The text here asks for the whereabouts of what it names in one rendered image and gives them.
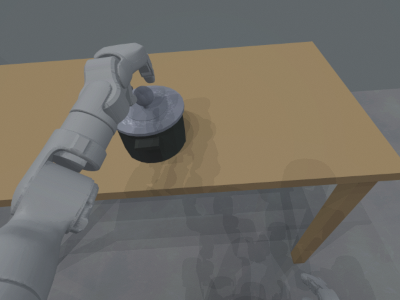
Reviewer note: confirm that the robot left upper arm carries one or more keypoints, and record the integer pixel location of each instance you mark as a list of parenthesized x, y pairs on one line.
[(58, 201)]

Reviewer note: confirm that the robot left forearm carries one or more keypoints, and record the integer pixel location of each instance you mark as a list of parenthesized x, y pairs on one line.
[(81, 141)]

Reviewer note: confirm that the left robot hand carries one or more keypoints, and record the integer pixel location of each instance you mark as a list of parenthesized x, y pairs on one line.
[(138, 59)]

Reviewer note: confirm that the table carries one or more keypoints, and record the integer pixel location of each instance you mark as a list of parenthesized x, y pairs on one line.
[(255, 117)]

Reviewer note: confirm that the knob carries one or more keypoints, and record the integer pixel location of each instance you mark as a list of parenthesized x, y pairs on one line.
[(144, 95)]

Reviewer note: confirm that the lid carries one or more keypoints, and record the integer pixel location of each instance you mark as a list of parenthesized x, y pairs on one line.
[(165, 111)]

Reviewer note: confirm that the right robot hand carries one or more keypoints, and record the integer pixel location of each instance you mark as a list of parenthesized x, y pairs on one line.
[(318, 287)]

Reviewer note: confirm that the pot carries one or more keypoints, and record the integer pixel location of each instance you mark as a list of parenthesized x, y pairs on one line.
[(156, 148)]

